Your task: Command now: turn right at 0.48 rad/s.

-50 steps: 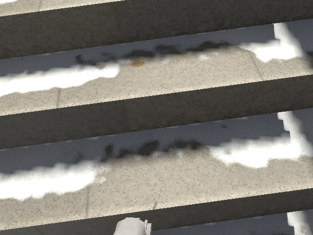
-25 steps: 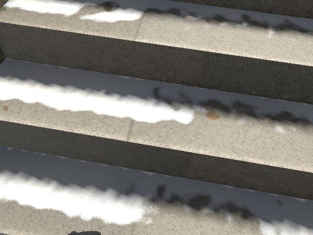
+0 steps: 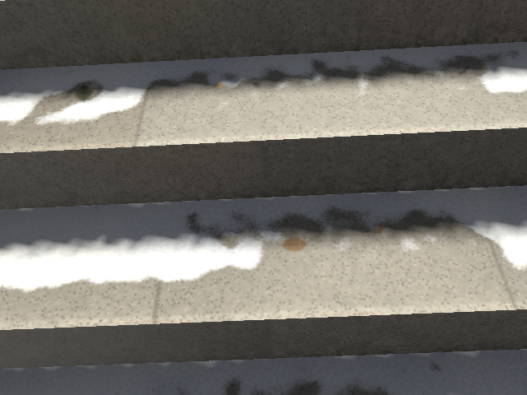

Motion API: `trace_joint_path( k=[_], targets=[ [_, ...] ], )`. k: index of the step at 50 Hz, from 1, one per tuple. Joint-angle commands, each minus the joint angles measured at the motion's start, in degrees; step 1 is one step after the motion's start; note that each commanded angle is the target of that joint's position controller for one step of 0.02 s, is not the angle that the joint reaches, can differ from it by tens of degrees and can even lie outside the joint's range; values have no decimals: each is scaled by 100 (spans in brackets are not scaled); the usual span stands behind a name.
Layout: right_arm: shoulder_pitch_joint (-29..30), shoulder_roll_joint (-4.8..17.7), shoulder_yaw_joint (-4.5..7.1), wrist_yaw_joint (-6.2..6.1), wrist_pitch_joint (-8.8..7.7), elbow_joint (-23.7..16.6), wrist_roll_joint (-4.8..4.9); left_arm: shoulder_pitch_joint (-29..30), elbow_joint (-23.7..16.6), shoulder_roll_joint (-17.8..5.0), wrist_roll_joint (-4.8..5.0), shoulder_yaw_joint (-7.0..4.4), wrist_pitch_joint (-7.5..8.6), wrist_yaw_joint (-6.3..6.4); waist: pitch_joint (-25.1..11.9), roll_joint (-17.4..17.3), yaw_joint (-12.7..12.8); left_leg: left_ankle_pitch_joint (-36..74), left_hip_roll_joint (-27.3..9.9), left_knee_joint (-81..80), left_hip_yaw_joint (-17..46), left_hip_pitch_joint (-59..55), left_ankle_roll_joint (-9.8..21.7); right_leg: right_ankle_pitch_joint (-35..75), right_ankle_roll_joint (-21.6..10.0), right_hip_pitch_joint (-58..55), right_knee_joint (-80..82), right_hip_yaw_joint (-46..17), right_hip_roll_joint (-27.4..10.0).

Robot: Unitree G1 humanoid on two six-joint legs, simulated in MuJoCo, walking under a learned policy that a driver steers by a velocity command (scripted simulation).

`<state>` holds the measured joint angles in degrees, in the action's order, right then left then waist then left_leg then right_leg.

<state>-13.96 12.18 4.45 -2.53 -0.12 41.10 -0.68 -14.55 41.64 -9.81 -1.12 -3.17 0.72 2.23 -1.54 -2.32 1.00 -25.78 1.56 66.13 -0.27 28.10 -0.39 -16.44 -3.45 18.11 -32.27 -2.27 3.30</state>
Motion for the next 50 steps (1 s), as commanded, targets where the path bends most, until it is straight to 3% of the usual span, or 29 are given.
trace_joint_path(
  k=[1,3,6,9,11,13,15,17,18,19,20,21,23,24,25,27,28,31,34,38,39,40,41,42,43,45,47,48,50],
  targets=[
    [368,153,-13,130,15,-547,-159,-36,-487,-740,9,-186,-6,70,-216,664,-61,340,-52,1019,121,1414,-177,2651,-1094,-938,752,-1662,-1249],
    [240,19,-41,112,72,-513,-150,131,-600,-758,-17,-174,33,81,-384,908,-132,833,52,2191,-8,1250,-186,3436,-1221,-495,572,-1518,-1193],
    [537,41,-103,116,114,-740,-242,12,-654,-790,50,-189,77,152,-319,623,-62,1196,-52,2146,78,1615,-183,2860,-1210,-434,515,-1827,-1128],
    [762,35,-178,83,179,-870,-149,44,-728,-883,-2,-232,62,229,-446,963,47,1117,-13,2028,37,1679,-96,2856,-1271,-587,514,-2248,-1233],
    [830,64,-213,68,173,-1001,-131,134,-787,-922,-36,-253,44,260,-508,933,3,882,-87,1487,150,1536,-26,2745,-1230,-587,517,-2403,-1221],
    [899,33,-271,75,158,-1118,-67,203,-809,-931,-36,-266,7,278,-426,1022,-58,315,-128,43,158,986,55,2508,-1025,-367,583,-2334,-1084],
    [797,31,-300,49,170,-1158,109,237,-836,-990,-79,-304,-56,256,-345,1371,-81,-631,20,-1562,-6,-60,99,2658,-841,-19,708,-2197,-903],
    [70,73,-246,-57,122,-950,243,365,-838,-951,-86,-347,-104,183,-514,1663,-265,641,-21,-3027,152,-1129,227,3032,-665,-75,631,-2527,-937],
    [-125,75,-226,-122,53,-853,196,408,-802,-857,6,-343,-119,107,-456,1372,-382,1405,32,-4116,22,-1579,246,2659,-459,-4,314,-2341,-696],
    [-37,377,-135,-187,-30,-824,-69,308,-789,-496,90,-313,-76,-22,-388,136,-238,2081,-623,-4572,578,-2306,316,916,-90,847,-998,-1619,-112],
    [68,857,-100,-169,-65,-1055,-4,-258,-914,-103,31,-224,-30,-70,-666,-1353,97,5155,-2396,-4337,2060,-2984,689,-1887,289,2126,-2386,-541,602],
    [105,947,37,-149,-44,-1204,-75,-184,-916,-689,-60,-364,-37,-61,-1232,-1550,-206,5114,-2807,-4544,2629,-2360,1310,-2072,576,1968,-3710,-198,335],
    [716,167,-187,-137,-113,-1257,-86,259,-675,-747,-227,-403,-93,-119,-334,-725,-26,2340,-1831,-4765,1728,-1319,1319,-991,657,2057,-4994,-397,86],
    [836,62,-241,-142,-147,-1233,-93,255,-579,-645,-242,-376,-150,-168,-113,-567,74,2078,-1503,-4714,1295,-1127,1289,-590,689,2130,-5435,-428,71],
    [673,-5,-289,-163,-192,-1134,-89,344,-556,-607,-156,-332,-205,-254,54,-150,65,1699,-1258,-4745,1054,-1335,1218,-384,737,2300,-4898,-546,74],
    [375,56,-276,-186,-249,-1045,-77,252,-382,-470,-83,-252,-274,-329,65,-129,-46,2011,-1186,-4706,850,-1690,1164,-241,809,2184,-4213,-464,178],
    [158,136,-225,-191,-226,-887,-61,206,-393,-412,-17,-197,-299,-342,118,-357,-77,1934,-1070,-4720,660,-1954,1161,-455,841,2208,-3431,-207,211],
    [-22,230,-197,-253,-221,-944,-81,403,-362,-345,-1,-108,-356,-318,-175,-720,-252,2218,-1299,-4730,830,-2314,1122,-1077,785,1405,-1840,111,-6],
    [-321,335,-111,-164,-184,-799,-130,264,-246,-205,17,-13,-314,-237,-169,-1044,-408,658,-1281,-4930,944,-1752,1229,-1162,454,448,-780,598,-55],
    [-575,625,59,-40,-72,-555,13,-363,-66,-262,-22,-41,-108,-203,400,-292,-96,-1779,-1282,-5144,1314,-472,1246,-674,-125,-899,595,904,97],
    [-378,586,69,-13,-67,-578,30,-671,-5,-324,-45,-51,-32,-184,491,-66,86,-1849,-1179,-4736,1215,38,1137,-680,-285,-1378,827,538,-104],
    [53,447,35,48,-110,-713,129,-1086,81,-679,-108,-146,25,-145,498,599,368,-1517,-840,-4097,790,1159,829,-1514,-569,-2021,901,-414,-618],
    [373,303,-23,86,-166,-786,171,-1360,78,-892,-115,-237,50,-113,514,1451,564,-674,-175,-2612,-157,1736,570,-3078,-961,-1982,1811,-1979,-1450],
    [459,386,35,98,-199,-758,81,-1480,42,-858,-86,-265,64,-64,555,1867,720,-262,-136,-684,-361,1927,487,-3664,-1526,-1710,2680,-3392,-2336],
    [404,504,91,114,-218,-623,-73,-1195,49,-770,-54,-223,92,-74,699,1158,463,-56,-156,1205,-124,2301,330,-3325,-1680,-1456,2746,-3491,-2398],
    [222,136,-1,170,-251,-595,-205,-868,53,-877,-93,-216,282,-121,553,643,79,174,-167,3921,144,3101,377,-2432,-1576,-1273,2334,-2644,-2043],
    [328,-217,-170,189,-268,-635,-147,-1119,360,-560,-145,-88,425,-163,381,379,11,244,-131,5535,177,4026,538,-1752,-1264,-1533,1961,-1966,-1732],
    [723,-445,-278,190,-291,-813,-106,-1334,555,-468,-172,-41,471,-190,520,350,80,164,-115,6069,211,4633,632,-1572,-1149,-1629,1873,-1786,-1759],
    [1177,-580,-401,194,-263,-1047,-101,-1688,864,-404,-140,6,558,-214,677,288,138,83,-159,6410,296,5294,692,-1400,-1038,-1640,1880,-1626,-1794]
  ],
)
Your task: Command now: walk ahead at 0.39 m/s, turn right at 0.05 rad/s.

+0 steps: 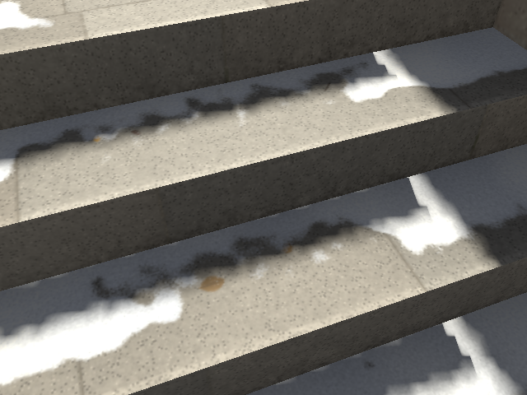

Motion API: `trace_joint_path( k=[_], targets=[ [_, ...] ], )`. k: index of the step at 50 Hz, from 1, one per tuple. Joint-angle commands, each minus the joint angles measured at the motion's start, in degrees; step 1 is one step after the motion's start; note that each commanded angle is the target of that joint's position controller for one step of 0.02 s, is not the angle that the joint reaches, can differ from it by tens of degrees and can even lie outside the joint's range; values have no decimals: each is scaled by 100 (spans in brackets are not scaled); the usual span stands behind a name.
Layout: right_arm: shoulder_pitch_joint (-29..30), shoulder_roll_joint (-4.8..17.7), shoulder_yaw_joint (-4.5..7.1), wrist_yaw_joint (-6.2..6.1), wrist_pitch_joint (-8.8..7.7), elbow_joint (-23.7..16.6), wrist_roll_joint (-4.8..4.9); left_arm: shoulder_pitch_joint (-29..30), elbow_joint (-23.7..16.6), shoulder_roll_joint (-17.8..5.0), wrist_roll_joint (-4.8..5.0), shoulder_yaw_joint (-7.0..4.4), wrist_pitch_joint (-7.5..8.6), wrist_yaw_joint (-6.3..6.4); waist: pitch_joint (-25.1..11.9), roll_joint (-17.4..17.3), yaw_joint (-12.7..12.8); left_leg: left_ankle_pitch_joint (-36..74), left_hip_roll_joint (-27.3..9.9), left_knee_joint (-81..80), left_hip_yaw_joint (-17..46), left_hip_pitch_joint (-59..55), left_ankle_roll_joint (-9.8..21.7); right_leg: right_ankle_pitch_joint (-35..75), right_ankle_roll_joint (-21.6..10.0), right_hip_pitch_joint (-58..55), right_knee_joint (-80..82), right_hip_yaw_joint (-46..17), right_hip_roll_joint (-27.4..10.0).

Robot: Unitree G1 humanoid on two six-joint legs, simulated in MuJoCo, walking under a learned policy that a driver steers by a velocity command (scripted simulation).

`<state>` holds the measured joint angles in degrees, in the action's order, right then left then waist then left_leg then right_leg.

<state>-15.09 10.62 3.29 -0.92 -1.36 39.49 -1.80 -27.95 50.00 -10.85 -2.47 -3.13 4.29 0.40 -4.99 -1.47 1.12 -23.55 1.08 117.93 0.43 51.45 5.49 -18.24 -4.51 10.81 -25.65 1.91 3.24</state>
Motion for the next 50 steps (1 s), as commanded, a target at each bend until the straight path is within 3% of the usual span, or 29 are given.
trace_joint_path(
  k=[1,5,8,10,12,13,14,15,16,17,19,21,23,25,27,31,34,36,37,38,39,40,41,42,43,45,46,48,50],
  targets=[
    [1469,-455,-329,29,-79,-995,5,-425,141,-349,14,11,257,-26,1108,222,103,-158,-153,1232,203,3134,93,-1235,-884,-778,1302,-1948,-1826],
    [2582,-522,-494,-95,60,-1698,24,-438,529,-401,114,79,365,4,1556,639,33,-821,-506,1140,-7,3567,163,-734,-690,-171,1959,-1487,-1838],
    [2657,-469,-646,87,202,-2016,93,-293,646,-629,264,84,204,243,1288,669,-54,-391,-848,-1900,-593,1433,275,720,-689,372,3384,-756,-1615],
    [1763,-457,-588,141,171,-1556,205,284,331,-757,430,98,179,207,472,503,-375,-516,-364,-3494,-1178,-1449,486,5080,-684,804,2719,177,-1395],
    [50,-117,-304,3,153,-859,291,216,233,-1515,485,-132,254,128,-1037,1224,-1057,-393,318,-4253,-1296,-3287,380,9533,-597,-226,584,147,-1768],
    [-507,374,-129,-65,134,-761,169,432,125,-1687,458,-233,312,7,-1455,1418,-1421,-679,392,-5279,-695,-3873,404,9511,-375,-415,-985,104,-1603],
    [-1186,1073,109,-89,69,-375,-46,747,-237,-1286,477,-212,367,-165,-1557,-56,-1523,-1917,-639,-6830,1937,-4733,812,6897,-77,1352,-3231,-171,-866],
    [-1424,1603,278,-176,154,-153,14,1036,-611,-686,201,-191,428,-416,-1578,-1821,-1400,-1953,-1550,-9587,4973,-4890,948,901,9,2674,-5474,-935,392],
    [-680,1334,266,-169,94,-139,39,740,-702,40,-32,-62,408,-442,-1268,-1227,-740,-2556,-1887,-9940,5476,-4324,682,978,-55,3381,-7306,-2022,303],
    [-102,843,151,-97,16,37,61,698,-919,207,-114,21,412,-442,-433,-630,-196,-3453,-1752,-9933,4925,-3323,589,1480,-137,3711,-7931,-1438,26],
    [104,-101,-51,7,-185,685,53,1156,-1174,476,-190,148,300,-294,625,208,177,-1927,-1445,-9217,3049,-2162,369,2005,-254,4314,-8358,-930,-286],
    [-88,-488,-140,92,-410,1123,-29,1071,-1214,653,-32,242,51,-193,690,-120,376,-492,-1246,-9411,2011,-2138,336,1550,-297,4731,-9230,-952,-219],
    [-455,-377,-116,170,-526,1459,74,1490,-1411,804,15,335,-72,-102,1015,85,387,117,-1097,-9517,1262,-2364,186,1223,-288,5490,-8917,-1100,-321],
    [-556,-266,-133,139,-539,1450,100,1835,-1447,544,47,312,-98,-91,1061,411,295,855,-990,-9923,708,-2315,103,1690,-161,5343,-7991,-544,-397],
    [-1103,-37,-137,103,-638,1608,103,2133,-1405,689,114,309,-138,-12,728,-97,27,2138,-1127,-10068,749,-3167,395,1421,-162,5912,-9183,40,-219],
    [-2126,81,-112,50,-670,1907,54,3228,-1925,888,-34,418,-172,72,1013,-59,-303,1896,-1243,-10210,883,-5140,341,107,-414,8105,-9894,8,-562],
    [-2854,-174,-218,-77,-505,2252,164,4377,-2550,910,75,625,-230,-23,1078,-259,-612,2576,-1053,-11024,645,-5247,243,-376,-379,7675,-8330,742,-728],
    [-2965,-90,-205,-252,-389,2171,298,4530,-2598,926,127,695,-315,-192,787,-119,-806,4660,-1162,-11858,303,-5263,387,-510,-438,6085,-6761,1091,-749],
    [-2371,-74,-262,-273,-381,1908,343,4131,-2450,862,343,700,-314,-244,623,108,-440,6913,-931,-11705,-211,-4548,219,-393,-504,4196,-5023,1656,-405],
    [-2491,348,-183,-268,-462,1766,311,3763,-2320,805,445,633,-289,-209,-57,-356,-304,9971,-1222,-10968,-140,-4506,172,-478,-565,2637,-4713,1719,105],
    [-2393,777,-64,-271,-560,1756,240,2402,-1866,606,484,458,-371,-110,-842,-1066,303,11611,-1563,-10022,-61,-5073,274,-334,-686,1763,-4621,1416,269],
    [-2021,1247,77,-195,-674,1584,352,1577,-1657,81,397,281,-406,-49,-1362,-1260,826,11868,-1677,-8886,-45,-5616,214,-523,-792,1232,-3811,1098,354],
    [-1601,1273,145,-63,-810,1350,391,862,-1403,-320,182,95,-367,-29,-1746,-1149,1213,10942,-1528,-7375,-95,-5028,242,-513,-1051,108,-3237,250,31],
    [-1955,814,74,135,-915,1079,517,414,-1162,-785,74,-90,-279,29,-2113,197,1086,7896,-481,-4896,87,-2750,-36,-1141,-1966,-1351,-1850,-3016,-1536],
    [-1264,1063,303,316,-985,1055,226,699,-1176,-1031,52,-257,-465,91,-2380,891,1207,2171,819,-1712,233,-2440,-118,-1393,-2242,-732,574,-5566,-1985],
    [-677,77,132,254,-895,232,-51,1800,-744,-616,257,-216,-234,18,-1097,-337,208,2237,220,178,760,-892,-17,-2325,-1836,376,648,-4701,-2094],
    [-210,-333,-20,144,-779,-66,-99,1531,-236,-109,146,-88,-114,61,-53,-629,10,2002,57,142,727,-243,153,-2225,-1493,1145,391,-3789,-1946],
    [-221,-954,-320,48,-559,-279,-48,1115,453,674,-45,147,46,62,656,-569,-484,1565,32,786,935,487,328,-584,-1074,1779,435,-2399,-1596],
    [-321,-1108,-447,24,-352,-256,59,959,687,521,0,150,184,-47,914,-203,-648,1338,-64,456,821,1061,290,210,-830,1816,562,-1407,-1449]
  ],
)
Over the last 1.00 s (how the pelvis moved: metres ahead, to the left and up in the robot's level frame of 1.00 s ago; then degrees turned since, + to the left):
0.04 0.06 0.00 -19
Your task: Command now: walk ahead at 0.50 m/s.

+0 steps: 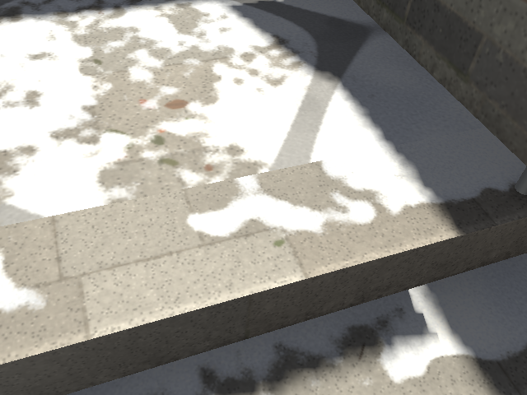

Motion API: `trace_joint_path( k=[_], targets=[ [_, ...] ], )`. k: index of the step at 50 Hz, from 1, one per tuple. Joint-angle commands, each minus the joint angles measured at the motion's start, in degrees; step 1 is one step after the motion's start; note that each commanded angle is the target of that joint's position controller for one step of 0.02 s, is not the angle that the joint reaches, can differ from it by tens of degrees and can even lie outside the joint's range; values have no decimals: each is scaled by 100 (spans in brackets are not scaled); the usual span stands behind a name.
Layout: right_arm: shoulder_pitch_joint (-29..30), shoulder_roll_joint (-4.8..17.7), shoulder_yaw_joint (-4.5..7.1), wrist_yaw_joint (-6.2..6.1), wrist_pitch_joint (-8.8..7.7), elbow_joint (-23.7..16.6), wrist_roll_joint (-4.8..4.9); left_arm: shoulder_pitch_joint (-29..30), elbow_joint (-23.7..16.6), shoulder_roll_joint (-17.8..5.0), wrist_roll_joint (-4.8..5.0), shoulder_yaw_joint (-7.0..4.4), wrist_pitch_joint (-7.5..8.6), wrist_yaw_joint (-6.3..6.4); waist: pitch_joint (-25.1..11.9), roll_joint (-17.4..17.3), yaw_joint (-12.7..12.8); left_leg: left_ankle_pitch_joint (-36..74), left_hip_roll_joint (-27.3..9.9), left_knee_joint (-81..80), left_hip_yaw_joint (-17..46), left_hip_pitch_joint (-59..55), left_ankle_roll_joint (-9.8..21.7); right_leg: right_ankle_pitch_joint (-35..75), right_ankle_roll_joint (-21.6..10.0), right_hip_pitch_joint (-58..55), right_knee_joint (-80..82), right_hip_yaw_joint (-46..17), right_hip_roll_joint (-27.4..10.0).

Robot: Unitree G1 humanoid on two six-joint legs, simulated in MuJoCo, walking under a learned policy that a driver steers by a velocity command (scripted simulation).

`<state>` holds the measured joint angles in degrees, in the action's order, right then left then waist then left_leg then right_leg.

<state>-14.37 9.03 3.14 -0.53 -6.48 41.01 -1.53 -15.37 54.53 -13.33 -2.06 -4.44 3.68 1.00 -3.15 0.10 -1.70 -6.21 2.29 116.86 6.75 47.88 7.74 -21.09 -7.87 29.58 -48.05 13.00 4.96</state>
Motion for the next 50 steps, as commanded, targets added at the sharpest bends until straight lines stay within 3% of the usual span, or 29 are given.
trace_joint_path(
  k=[1,4,7,11,13,14,16,17,18,19,20,22,24,26,27,30,32,35,37,39,40,41,42,43,44,45,46,48,50],
  targets=[
    [-138,-904,-451,-46,226,-456,41,-311,297,788,4,328,325,-174,820,-381,-408,-324,-261,296,193,1633,21,712,-333,30,2863,-2196,-1506],
    [693,-851,-508,-171,316,-666,155,-825,493,308,56,334,549,-319,645,73,-149,-657,-124,1757,-412,2686,62,1162,-450,-562,3335,-2084,-1625],
    [1915,-882,-661,-176,396,-1297,-22,-1269,704,206,163,358,533,-306,877,-69,-84,-1048,-533,684,-769,3321,140,-27,-54,-1008,3619,-1802,-1374],
    [2736,-745,-702,-9,513,-1595,19,-1922,714,2,222,245,382,166,372,302,436,-1555,-898,-1781,-1474,1842,57,1948,-425,-1928,4880,-1751,-1531],
    [2067,-965,-729,76,498,-1222,183,-1624,344,-86,258,231,329,222,-183,313,176,-2128,-523,-3379,-1918,-269,222,5748,-436,-1968,4351,-1013,-1514],
    [1498,-774,-594,16,510,-921,308,-1670,249,-310,247,176,345,189,-624,775,-6,-2578,-45,-3738,-2217,-1105,196,8581,-525,-2295,3611,-903,-1595],
    [204,-91,-305,-95,475,-568,277,-1525,91,-753,322,43,455,3,-1397,1622,-663,-2399,294,-5191,-1773,-2503,241,10340,-368,-2946,1674,-943,-1801],
    [-632,480,-74,-124,437,-276,34,-1269,-229,-585,389,28,545,-123,-1714,1288,-931,-2898,-528,-5803,146,-3739,627,8923,-53,-1456,-74,-1018,-1445],
    [-1179,1148,145,-187,540,8,-74,-901,-668,-304,384,-35,588,-356,-1690,-718,-1063,-3713,-1653,-8307,3540,-4363,1306,3944,191,453,-2544,-1175,-296],
    [-693,1184,251,-165,599,60,-20,-801,-806,64,98,-56,586,-451,-1601,-1156,-731,-4068,-2016,-9984,5079,-4004,1266,1551,252,1258,-5050,-2173,50],
    [47,850,196,-94,528,187,38,-652,-1203,455,-13,28,502,-420,-792,-569,-127,-4717,-2034,-9783,4312,-3191,987,1805,223,1871,-5979,-2287,-221],
    [-104,-56,-9,-32,302,922,-19,-152,-1568,755,-84,175,387,-262,403,334,238,-3415,-1778,-9097,2427,-2045,509,2071,46,2524,-6310,-2034,-403],
    [-281,-513,-130,48,96,1397,-107,-355,-1613,1114,1,354,141,-159,503,2,545,-2179,-1476,-9285,1405,-1974,221,1639,-77,2925,-7039,-2207,-290],
    [-536,-448,-125,96,-69,1682,4,-259,-1657,1252,15,435,-39,-78,785,-17,689,-1385,-1311,-9359,564,-2104,39,1338,-71,3453,-6671,-2344,-355],
    [-521,-257,-103,127,-82,1608,-3,-141,-1703,1049,47,420,-84,-70,923,81,679,-1137,-1226,-9564,190,-2059,12,1285,-10,3454,-5999,-2152,-365],
    [-714,-28,-144,26,-129,1510,89,570,-1888,827,-58,398,-107,-117,788,-42,577,444,-1146,-9933,-103,-2364,187,1730,214,3422,-5213,-1188,-687],
    [-1565,209,-82,-25,-204,1664,47,791,-1902,955,31,405,-74,-22,518,-387,255,1684,-1351,-9926,194,-3663,505,1079,194,4299,-6314,-982,-738],
    [-2232,381,-15,-107,-146,1680,-95,2157,-2500,1058,-21,495,-47,6,679,-329,-236,1596,-1552,-9924,566,-5367,541,-291,142,6183,-7023,-969,-941],
    [-2513,146,-60,-209,48,1779,0,2988,-3008,1218,4,666,-49,-70,794,-461,-432,1599,-1280,-10263,464,-5172,382,-417,145,5882,-5778,-780,-1112],
    [-2350,291,-36,-301,170,1563,13,2822,-3082,1138,24,720,-108,-219,543,-431,-403,2470,-1214,-10916,66,-4825,523,41,205,4505,-4248,-355,-1062],
    [-2332,417,49,-312,214,1496,94,2903,-3205,1335,150,767,-185,-224,444,-667,-378,3011,-1417,-11320,89,-4431,458,-213,31,3231,-3367,-549,-1072],
    [-1775,534,42,-237,185,1259,80,2059,-2929,1229,360,671,-228,-155,-44,-876,133,5803,-1196,-10698,-507,-4036,283,-619,-138,1483,-2776,-290,-631],
    [-1746,877,121,-160,104,1131,170,1280,-2633,956,407,538,-271,-83,-808,-1001,356,7681,-1318,-10122,-420,-4078,164,-146,-194,175,-2531,-174,-290],
    [-1470,1310,222,-26,-20,1033,323,162,-2390,451,450,310,-293,15,-1315,-1200,1007,8310,-1353,-9075,-363,-4296,-33,410,-252,-885,-1724,-458,-217],
    [-1089,1344,288,116,-179,805,446,-459,-2282,-63,271,131,-232,72,-1813,-1050,1349,7069,-1131,-7723,-329,-3916,-309,929,-359,-1942,-948,-1332,-606],
    [-1219,918,192,238,-196,344,619,-516,-2226,-652,96,-34,-157,144,-2617,1024,1254,3254,-115,-5275,-449,-2066,-714,2349,-1296,-3401,158,-4009,-2350],
    [-1067,1075,322,290,-147,312,342,-198,-2378,-722,89,-66,-315,181,-3233,1759,1190,-1188,650,-2504,-116,-2175,-750,2518,-1598,-2715,1991,-5820,-2755],
    [-927,331,265,198,234,-29,13,1202,-2293,55,140,83,-335,147,-1759,266,245,-563,-7,-1372,-35,-1199,-667,-862,-1181,-1078,1937,-4994,-2743],
    [-409,-49,104,-89,557,-398,-200,1308,-1648,582,83,236,-288,207,55,163,-169,-606,-204,-1288,-149,-602,-419,-1787,-552,698,1691,-3787,-2397]
  ],
)
Over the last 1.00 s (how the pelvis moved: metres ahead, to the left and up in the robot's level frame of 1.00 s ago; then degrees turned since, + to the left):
0.56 0.12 0.31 2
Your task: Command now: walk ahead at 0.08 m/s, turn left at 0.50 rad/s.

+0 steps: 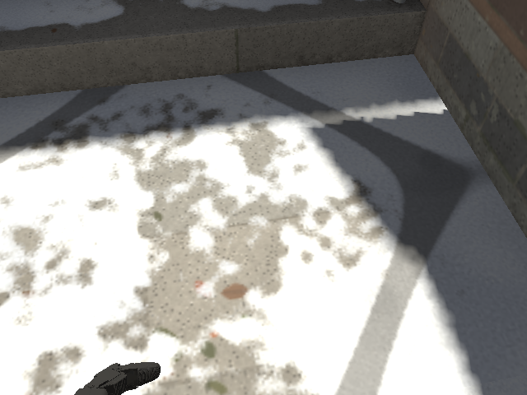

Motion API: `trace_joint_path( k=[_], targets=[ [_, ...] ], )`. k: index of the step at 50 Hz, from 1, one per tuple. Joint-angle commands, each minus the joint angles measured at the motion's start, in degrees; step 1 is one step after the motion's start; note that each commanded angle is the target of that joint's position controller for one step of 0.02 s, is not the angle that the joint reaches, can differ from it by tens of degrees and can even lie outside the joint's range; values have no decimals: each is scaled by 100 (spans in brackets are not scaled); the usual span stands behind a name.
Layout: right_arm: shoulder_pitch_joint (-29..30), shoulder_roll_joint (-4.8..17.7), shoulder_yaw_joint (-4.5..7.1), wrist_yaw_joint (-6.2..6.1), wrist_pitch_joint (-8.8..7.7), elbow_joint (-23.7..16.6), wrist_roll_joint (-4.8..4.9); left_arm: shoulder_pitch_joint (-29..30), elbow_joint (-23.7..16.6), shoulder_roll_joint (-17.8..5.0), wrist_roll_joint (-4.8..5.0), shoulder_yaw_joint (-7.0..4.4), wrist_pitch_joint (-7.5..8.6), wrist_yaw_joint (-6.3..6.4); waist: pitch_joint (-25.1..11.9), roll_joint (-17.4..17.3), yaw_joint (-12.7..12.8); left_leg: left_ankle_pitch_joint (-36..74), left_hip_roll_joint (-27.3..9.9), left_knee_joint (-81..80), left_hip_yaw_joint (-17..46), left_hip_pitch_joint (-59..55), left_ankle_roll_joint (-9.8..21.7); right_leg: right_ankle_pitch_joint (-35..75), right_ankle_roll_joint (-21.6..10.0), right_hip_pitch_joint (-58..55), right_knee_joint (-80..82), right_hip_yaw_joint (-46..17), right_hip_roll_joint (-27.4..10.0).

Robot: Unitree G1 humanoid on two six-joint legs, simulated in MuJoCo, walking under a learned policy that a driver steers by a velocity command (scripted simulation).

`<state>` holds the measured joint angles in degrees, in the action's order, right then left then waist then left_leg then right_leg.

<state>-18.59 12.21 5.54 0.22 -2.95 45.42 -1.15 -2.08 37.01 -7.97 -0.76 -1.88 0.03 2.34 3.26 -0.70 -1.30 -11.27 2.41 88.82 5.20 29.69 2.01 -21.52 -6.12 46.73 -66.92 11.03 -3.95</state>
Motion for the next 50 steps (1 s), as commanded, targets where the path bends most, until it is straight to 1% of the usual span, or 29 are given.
trace_joint_path(
  k=[1,3,4,5,6,8,9,12,15,17,18,19,20,21,22,23,26,28,31,35,37,39,40,41,42,43,45,47,50],
  targets=[
    [-153,-469,-197,-255,358,-872,-237,11,219,78,-106,0,148,74,-335,252,-384,-206,-208,1635,-32,1172,224,-1556,-578,-643,3556,-3024,-1448],
    [-111,-556,-282,-365,495,-1081,-176,-113,491,-5,-157,0,247,42,-179,334,-649,71,-309,1447,61,1478,175,-886,-386,-595,3722,-2269,-1381],
    [-50,-503,-297,-403,528,-1124,-143,-189,561,-73,-157,-4,295,22,-184,338,-624,197,-262,1379,51,1609,101,-568,-368,-732,3773,-1989,-1371],
    [51,-415,-281,-437,548,-1194,-137,-320,584,-197,-151,-24,338,8,-186,318,-592,388,-223,1361,45,1758,9,-257,-361,-925,3826,-1750,-1373],
    [34,-242,-254,-434,574,-1260,-54,-348,455,-361,-158,9,295,50,-306,540,-566,363,-280,482,-89,1611,-144,414,-396,-1332,4124,-1386,-1392],
    [282,89,-188,-409,643,-1392,-57,-475,404,-712,-162,-78,331,57,-361,573,-468,217,-450,-664,-303,1268,-263,911,-462,-1796,4353,-900,-1356],
    [331,360,-104,-373,667,-1267,8,-492,262,-732,-129,-77,358,68,-636,339,-257,47,-543,-1335,-559,904,-210,1404,-387,-2273,4550,-728,-1434],
    [869,403,-65,-152,614,-1431,91,-678,122,-1246,-226,-277,405,35,-690,633,91,-954,-697,-2725,-901,21,47,679,-330,-2626,4762,-456,-1567],
    [1092,495,-12,-8,607,-1555,81,-868,-3,-1371,-194,-331,196,31,-576,867,311,-1547,-544,-3689,-1157,-303,144,-522,-220,-2977,4738,-452,-1689],
    [891,428,-28,50,516,-1497,75,-923,27,-1407,-120,-352,50,-9,-447,811,252,-1291,-406,-4692,-1302,-757,197,-691,-60,-3034,4472,-302,-1700],
    [638,405,-41,68,413,-1388,53,-1105,153,-1370,-99,-356,-26,-40,-392,552,172,-850,-290,-5404,-1245,-1238,233,-600,117,-2883,4107,-75,-1542],
    [290,544,-10,94,276,-1296,-1,-1425,306,-1239,-130,-364,-103,-81,-293,-127,66,-523,-467,-6288,-509,-1672,279,-541,384,-2593,3216,294,-1188],
    [178,1042,92,53,196,-1472,-21,-1304,55,-859,-74,-268,-108,-149,-160,-1409,-1,-381,-1709,-7064,1780,-2202,659,-1191,837,-1128,1876,530,-564],
    [-162,1358,265,-122,240,-1530,59,-598,-387,-961,-2,-248,-92,-115,-122,-1756,-347,-199,-2098,-7288,2911,-1974,1339,-1531,983,-505,1063,-523,-19],
    [-159,1206,229,-209,293,-1486,47,-413,-386,-1034,6,-272,-86,-108,-189,-1203,-294,-473,-2045,-7272,2532,-2067,1544,-1163,1033,-360,485,-964,-86],
    [67,1071,159,-232,338,-1554,13,-343,-367,-1062,3,-271,-56,-105,-187,-938,-183,-662,-1883,-7252,2172,-1956,1511,-747,1025,-329,294,-1097,-69],
    [609,735,-5,-183,296,-1795,-10,-304,-302,-1101,-101,-289,-44,-93,-606,-412,-7,162,-1426,-7046,1588,-2000,1276,23,960,-554,44,-1239,26],
    [499,761,-22,-178,215,-1781,-49,-352,-309,-1033,-66,-250,-82,-82,-790,-194,13,618,-1344,-6917,1492,-2101,1250,222,948,-595,101,-1264,97],
    [265,888,0,-201,195,-1718,-56,-222,-392,-935,-15,-172,-122,-65,-796,-295,-61,596,-1308,-6892,1595,-2131,1312,322,880,-595,519,-1271,191],
    [324,839,-35,-142,169,-1638,-69,-191,-411,-749,-6,-62,-96,-99,-749,-668,-143,755,-1118,-6740,1307,-1742,1225,166,739,-1459,1587,-1078,326],
    [451,831,-47,-83,168,-1612,-68,-320,-431,-737,34,-49,-75,-80,-769,-767,-99,1062,-1089,-6575,1275,-1508,1161,-153,642,-2023,2116,-998,379],
    [693,740,-86,-37,196,-1560,29,-690,-386,-581,68,-6,-19,-44,-740,-746,155,1173,-969,-6322,1237,-1156,934,424,530,-2936,3313,-882,426],
    [690,559,-152,-21,192,-1485,97,-882,-366,-499,7,25,32,-33,-766,-546,284,891,-801,-6178,1154,-815,656,973,509,-3643,4118,-973,351],
    [490,123,-268,15,133,-1431,121,-967,-449,-737,-159,13,117,-29,-949,250,200,90,-509,-5677,873,-376,278,1238,385,-4300,4607,-2036,-534],
    [288,-143,-333,21,139,-1437,150,-447,-691,-1207,-132,-28,164,-30,-787,1291,-146,-1305,231,-5244,92,224,11,1327,22,-4195,5075,-3213,-1338],
    [311,283,-242,24,200,-1351,70,-475,-645,-1089,-70,-57,159,-42,-796,1670,-18,-1735,60,-5068,-96,-250,-92,1150,-477,-3551,5241,-3464,-1502],
    [458,276,-236,79,209,-1118,27,-351,-590,-694,-12,72,204,-84,-567,1175,-97,-1013,-95,-5585,-184,-763,-119,788,-332,-3307,5132,-2796,-902],
    [355,61,-295,139,166,-852,-10,-530,-406,-649,21,84,257,-106,-675,990,-91,-52,-104,-6321,-235,-1628,-115,642,11,-3082,4975,-2157,-329],
    [621,276,-253,51,111,-798,-24,-729,-347,-712,85,9,294,-178,-608,331,16,36,-297,-6400,-115,-1837,-130,344,131,-2906,4984,-2155,-189]
  ],
)
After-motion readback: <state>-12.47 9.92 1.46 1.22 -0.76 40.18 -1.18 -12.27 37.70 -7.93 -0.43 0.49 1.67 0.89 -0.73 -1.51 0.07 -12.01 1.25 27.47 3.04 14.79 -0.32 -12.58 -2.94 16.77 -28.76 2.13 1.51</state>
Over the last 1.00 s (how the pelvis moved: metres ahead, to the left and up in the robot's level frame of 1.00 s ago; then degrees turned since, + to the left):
0.54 0.02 0.30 10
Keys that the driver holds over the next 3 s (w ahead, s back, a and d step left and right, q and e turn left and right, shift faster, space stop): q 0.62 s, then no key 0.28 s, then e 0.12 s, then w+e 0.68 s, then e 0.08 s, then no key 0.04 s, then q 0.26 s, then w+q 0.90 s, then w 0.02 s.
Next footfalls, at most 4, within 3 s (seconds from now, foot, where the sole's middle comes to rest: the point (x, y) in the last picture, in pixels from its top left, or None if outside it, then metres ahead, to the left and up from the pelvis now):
0.38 left None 0.15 0.13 -0.67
0.82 right None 0.27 -0.05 -0.67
1.58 right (292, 338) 0.55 -0.06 -0.67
2.06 left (230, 256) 0.78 0.09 -0.67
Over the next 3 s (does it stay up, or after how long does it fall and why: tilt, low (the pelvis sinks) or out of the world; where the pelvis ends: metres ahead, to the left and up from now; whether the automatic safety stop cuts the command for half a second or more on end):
stays up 0.96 0.05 0.10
